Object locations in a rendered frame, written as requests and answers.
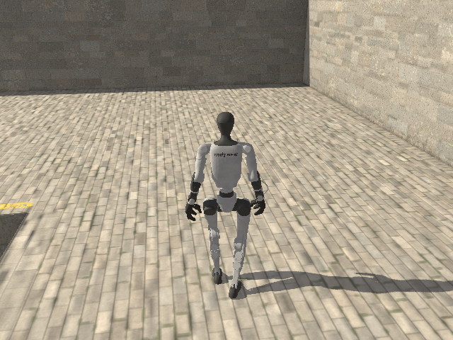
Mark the robot right forearm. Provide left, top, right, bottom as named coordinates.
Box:
left=251, top=171, right=264, bottom=201

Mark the robot left hand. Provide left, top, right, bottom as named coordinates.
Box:
left=185, top=202, right=202, bottom=221

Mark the robot right upper arm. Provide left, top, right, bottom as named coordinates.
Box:
left=241, top=142, right=258, bottom=182

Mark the robot head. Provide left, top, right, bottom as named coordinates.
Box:
left=214, top=112, right=238, bottom=146

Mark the right robot foot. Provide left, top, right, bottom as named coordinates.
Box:
left=229, top=281, right=242, bottom=298

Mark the robot left forearm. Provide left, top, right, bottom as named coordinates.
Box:
left=187, top=172, right=201, bottom=205

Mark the robot left upper arm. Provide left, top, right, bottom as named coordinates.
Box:
left=194, top=143, right=211, bottom=183

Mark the robot right hand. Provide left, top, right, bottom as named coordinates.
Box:
left=251, top=199, right=265, bottom=215

